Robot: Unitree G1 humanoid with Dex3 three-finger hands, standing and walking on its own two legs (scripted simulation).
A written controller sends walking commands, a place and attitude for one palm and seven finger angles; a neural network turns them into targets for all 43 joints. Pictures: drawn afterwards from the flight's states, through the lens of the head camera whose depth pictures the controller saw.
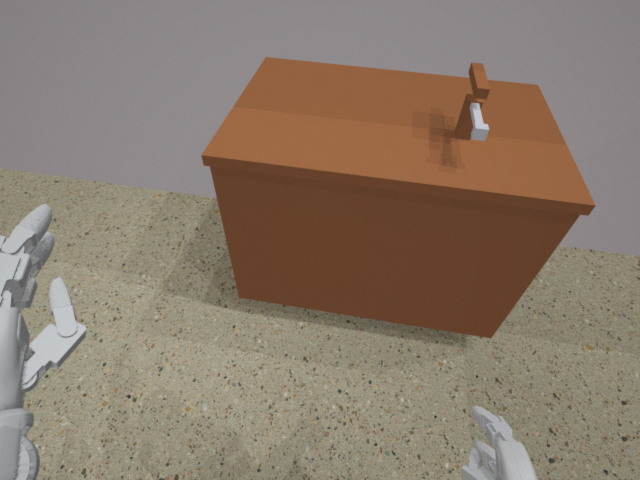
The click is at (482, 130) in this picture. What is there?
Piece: tap's lever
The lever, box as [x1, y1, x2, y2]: [471, 123, 488, 140]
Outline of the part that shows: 475,123 471,132 472,139 484,140 488,131 487,124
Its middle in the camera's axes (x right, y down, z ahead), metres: +0.35 -0.23 +0.84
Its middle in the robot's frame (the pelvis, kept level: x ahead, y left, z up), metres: +0.81 -0.30 +0.03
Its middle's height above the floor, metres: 0.80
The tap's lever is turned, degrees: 0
